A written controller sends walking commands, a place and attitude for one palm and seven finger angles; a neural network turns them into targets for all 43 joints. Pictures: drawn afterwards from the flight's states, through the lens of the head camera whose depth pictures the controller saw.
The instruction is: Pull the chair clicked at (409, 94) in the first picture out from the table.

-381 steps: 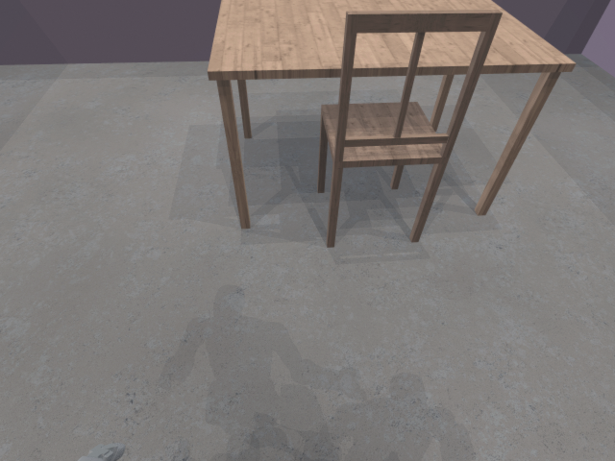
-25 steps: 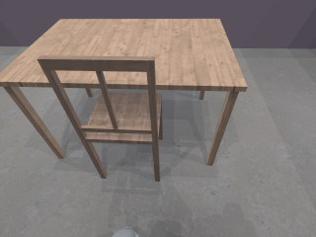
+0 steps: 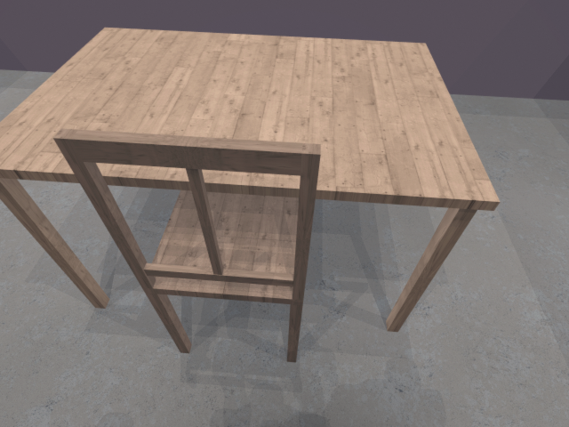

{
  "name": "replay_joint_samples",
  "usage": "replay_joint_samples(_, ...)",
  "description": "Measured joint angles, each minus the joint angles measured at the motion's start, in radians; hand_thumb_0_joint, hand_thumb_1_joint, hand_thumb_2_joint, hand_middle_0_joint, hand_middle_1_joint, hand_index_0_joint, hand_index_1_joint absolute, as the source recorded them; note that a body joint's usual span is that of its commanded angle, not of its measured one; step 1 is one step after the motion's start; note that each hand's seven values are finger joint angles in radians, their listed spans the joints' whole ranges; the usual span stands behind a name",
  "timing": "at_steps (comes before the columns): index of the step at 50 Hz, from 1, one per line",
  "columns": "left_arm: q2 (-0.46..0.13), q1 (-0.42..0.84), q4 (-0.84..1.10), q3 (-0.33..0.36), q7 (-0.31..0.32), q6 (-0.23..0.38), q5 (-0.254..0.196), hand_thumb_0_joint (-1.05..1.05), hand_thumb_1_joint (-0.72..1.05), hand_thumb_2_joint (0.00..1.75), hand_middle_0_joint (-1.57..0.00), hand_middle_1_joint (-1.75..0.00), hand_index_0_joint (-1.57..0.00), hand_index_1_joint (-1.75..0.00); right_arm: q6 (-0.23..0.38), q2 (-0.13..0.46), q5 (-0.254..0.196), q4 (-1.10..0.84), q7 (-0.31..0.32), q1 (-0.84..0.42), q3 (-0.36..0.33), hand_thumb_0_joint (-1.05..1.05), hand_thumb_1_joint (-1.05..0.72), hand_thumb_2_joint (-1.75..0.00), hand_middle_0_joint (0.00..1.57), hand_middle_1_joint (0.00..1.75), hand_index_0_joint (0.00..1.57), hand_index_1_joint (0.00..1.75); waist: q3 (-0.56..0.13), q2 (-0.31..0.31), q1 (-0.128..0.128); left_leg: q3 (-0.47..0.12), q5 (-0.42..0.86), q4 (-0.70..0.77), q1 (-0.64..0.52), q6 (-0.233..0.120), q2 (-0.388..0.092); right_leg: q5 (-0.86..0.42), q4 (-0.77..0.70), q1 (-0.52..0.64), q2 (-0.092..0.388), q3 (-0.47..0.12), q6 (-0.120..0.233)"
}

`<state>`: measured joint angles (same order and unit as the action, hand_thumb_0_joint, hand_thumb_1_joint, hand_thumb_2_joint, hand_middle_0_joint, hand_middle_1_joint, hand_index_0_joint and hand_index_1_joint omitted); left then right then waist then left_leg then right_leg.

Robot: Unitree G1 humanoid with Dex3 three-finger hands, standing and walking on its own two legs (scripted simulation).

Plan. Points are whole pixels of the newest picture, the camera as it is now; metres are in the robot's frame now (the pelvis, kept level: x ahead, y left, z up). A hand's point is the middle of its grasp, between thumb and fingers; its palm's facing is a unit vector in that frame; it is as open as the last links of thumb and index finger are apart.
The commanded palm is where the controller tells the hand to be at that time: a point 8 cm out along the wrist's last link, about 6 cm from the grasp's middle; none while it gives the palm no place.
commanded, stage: come to a stop and stand still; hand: left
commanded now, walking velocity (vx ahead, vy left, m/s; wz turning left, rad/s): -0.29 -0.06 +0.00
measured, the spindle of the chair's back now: (207, 227) +0.48 +0.19 -0.06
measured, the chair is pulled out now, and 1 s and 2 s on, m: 0.00 0.00 0.00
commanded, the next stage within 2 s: look again from close up in 0.80 s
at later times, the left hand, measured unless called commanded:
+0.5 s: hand out of the picture +0.06 +0.20 -0.18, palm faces -0.02 -0.97 -0.22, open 7.3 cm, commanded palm none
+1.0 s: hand out of the picture +0.02 +0.19 -0.17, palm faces +0.00 -0.98 -0.21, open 7.3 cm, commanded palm none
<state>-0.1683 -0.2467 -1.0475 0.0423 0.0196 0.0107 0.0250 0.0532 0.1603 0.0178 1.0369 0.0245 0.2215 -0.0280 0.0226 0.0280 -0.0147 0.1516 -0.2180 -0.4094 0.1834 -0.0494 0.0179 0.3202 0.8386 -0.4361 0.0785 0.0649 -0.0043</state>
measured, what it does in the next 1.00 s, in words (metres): steps on the spot: right foot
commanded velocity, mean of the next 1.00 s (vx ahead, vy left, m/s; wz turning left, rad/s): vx -0.05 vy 0.01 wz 0.00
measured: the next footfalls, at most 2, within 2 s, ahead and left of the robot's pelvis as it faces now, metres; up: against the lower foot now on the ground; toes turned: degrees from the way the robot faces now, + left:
right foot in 0.06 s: +0.10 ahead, -0.11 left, +0.00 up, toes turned -3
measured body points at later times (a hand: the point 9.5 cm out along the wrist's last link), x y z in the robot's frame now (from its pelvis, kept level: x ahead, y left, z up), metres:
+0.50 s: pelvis +0.00 +0.02 -0.01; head +0.00 +0.02 +0.44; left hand +0.06 +0.26 -0.16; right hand +0.02 -0.22 -0.16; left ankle -0.02 +0.12 -0.74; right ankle +0.06 -0.11 -0.74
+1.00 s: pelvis +0.01 +0.02 -0.01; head +0.02 +0.01 +0.44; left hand +0.02 +0.24 -0.16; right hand +0.04 -0.21 -0.16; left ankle -0.02 +0.12 -0.74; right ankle +0.06 -0.11 -0.74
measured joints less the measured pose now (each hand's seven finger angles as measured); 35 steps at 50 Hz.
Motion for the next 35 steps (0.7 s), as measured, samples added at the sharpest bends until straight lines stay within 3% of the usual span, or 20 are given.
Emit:
replay_joint_samples(4,-0.008,0.032,0.015,-0.011,0.008,0.009,0.000,0.00,0.93,0.90,-0.20,-0.30,-0.20,-0.30,-0.030,-0.006,-0.003,0.036,0.004,0.024,0.006,-0.01,-0.93,-0.90,0.20,0.30,0.20,0.30,0.002,-0.004,0.006,0.000,-0.068,-0.077,-0.002,0.022,0.000,-0.112,-0.254,0.112,-0.014,-0.010,0.001)
replay_joint_samples(10,0.017,0.067,0.009,-0.034,0.007,-0.001,-0.005,0.00,0.92,0.90,-0.20,-0.30,-0.20,-0.30,-0.075,0.001,-0.016,0.045,0.002,0.023,-0.010,0.00,-0.93,-0.90,0.20,0.30,0.20,0.30,0.022,-0.069,0.044,-0.049,-0.155,-0.165,0.032,0.066,-0.037,-0.069,-0.268,0.124,-0.051,0.019,0.045)
replay_joint_samples(14,0.023,0.102,0.017,-0.027,0.014,-0.014,-0.002,0.00,0.91,0.90,-0.20,-0.30,-0.20,-0.30,-0.093,-0.005,-0.017,0.045,0.004,0.017,-0.014,0.00,-0.92,-0.90,0.20,0.30,0.20,0.30,0.048,-0.058,0.035,-0.094,-0.253,-0.262,0.068,0.084,-0.035,-0.092,-0.288,0.117,-0.052,0.021,0.046)
replay_joint_samples(17,0.020,0.118,0.021,-0.018,0.016,-0.023,-0.001,0.00,0.91,0.90,-0.20,-0.30,-0.20,-0.30,-0.091,-0.007,-0.018,0.042,0.004,0.015,-0.016,0.00,-0.91,-0.90,0.20,0.30,0.20,0.30,0.059,-0.041,0.029,-0.105,-0.203,-0.210,0.054,0.089,-0.036,-0.109,-0.292,0.108,-0.045,0.019,0.035)
replay_joint_samples(20,-0.001,0.115,0.023,-0.021,0.018,-0.034,-0.009,0.00,0.91,0.90,-0.20,-0.30,-0.20,-0.30,-0.083,-0.016,-0.006,0.035,0.004,0.018,-0.011,0.00,-0.91,-0.90,0.20,0.30,0.20,0.30,0.072,0.000,0.025,-0.082,-0.069,-0.126,0.012,0.058,-0.019,-0.106,-0.262,0.101,-0.025,-0.002,0.016)
replay_joint_samples(25,-0.029,0.027,0.081,-0.038,0.009,-0.058,0.000,0.00,0.91,0.90,-0.20,-0.30,-0.20,-0.30,-0.090,0.007,0.006,-0.035,-0.009,0.048,-0.015,0.00,-0.91,-0.90,0.20,0.30,0.20,0.30,0.020,-0.008,0.024,-0.060,-0.132,-0.194,0.043,0.021,-0.020,-0.072,-0.227,0.076,-0.027,-0.023,0.017)
replay_joint_samples(35,-0.042,-0.087,0.083,-0.038,0.006,-0.051,0.005,0.00,0.91,0.90,-0.20,-0.30,-0.20,-0.30,-0.074,0.038,0.007,-0.113,-0.015,0.019,-0.005,0.00,-0.91,-0.90,0.20,0.30,0.20,0.30,-0.020,-0.057,0.008,-0.051,-0.148,-0.224,0.062,0.005,-0.009,-0.096,-0.215,0.062,-0.016,-0.036,-0.012)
